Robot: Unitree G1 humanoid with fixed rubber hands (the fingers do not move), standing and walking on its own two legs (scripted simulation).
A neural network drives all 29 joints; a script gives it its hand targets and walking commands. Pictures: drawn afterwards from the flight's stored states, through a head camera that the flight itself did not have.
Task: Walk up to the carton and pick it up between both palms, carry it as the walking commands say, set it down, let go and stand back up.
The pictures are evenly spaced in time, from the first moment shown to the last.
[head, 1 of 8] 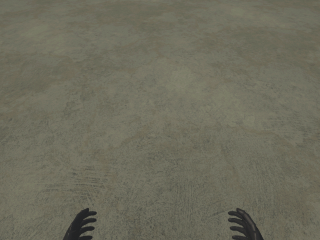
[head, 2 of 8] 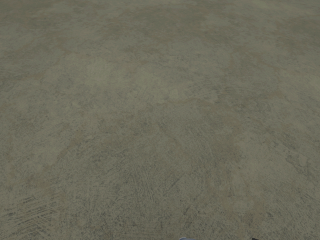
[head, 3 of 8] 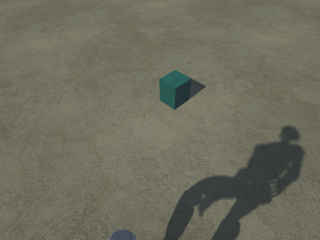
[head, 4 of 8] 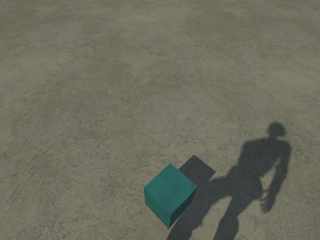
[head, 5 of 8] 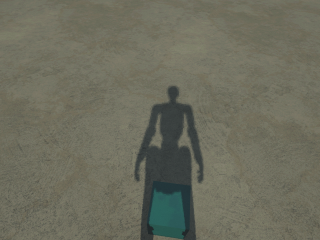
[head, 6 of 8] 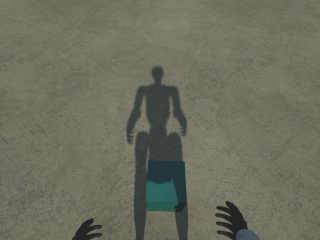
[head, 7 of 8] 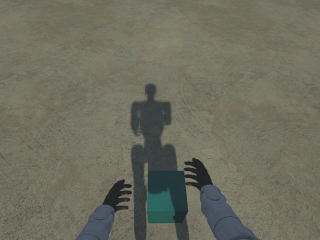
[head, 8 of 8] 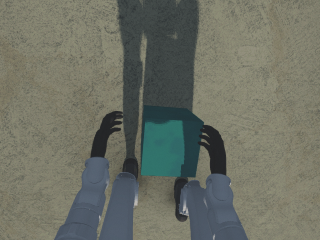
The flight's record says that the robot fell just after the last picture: yes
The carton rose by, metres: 0.00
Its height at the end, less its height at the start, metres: +0.00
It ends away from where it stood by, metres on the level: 0.00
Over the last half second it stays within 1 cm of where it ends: yes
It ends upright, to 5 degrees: yes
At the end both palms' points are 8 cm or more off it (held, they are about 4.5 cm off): yes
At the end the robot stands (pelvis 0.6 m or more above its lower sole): yes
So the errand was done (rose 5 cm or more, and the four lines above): no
